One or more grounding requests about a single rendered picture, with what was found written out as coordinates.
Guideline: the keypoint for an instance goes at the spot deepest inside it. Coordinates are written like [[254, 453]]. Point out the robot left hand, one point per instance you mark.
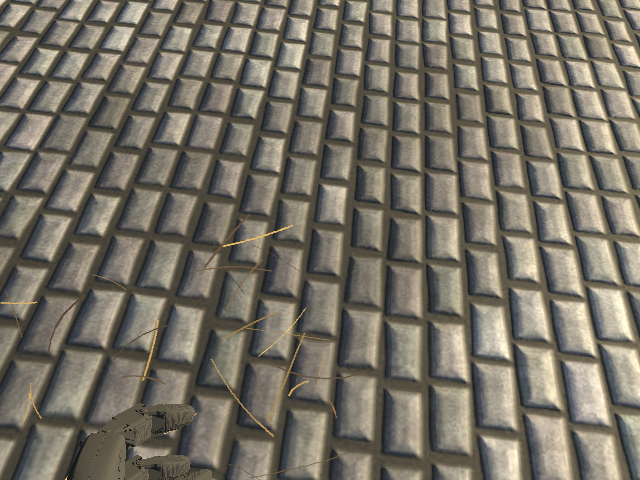
[[102, 454]]

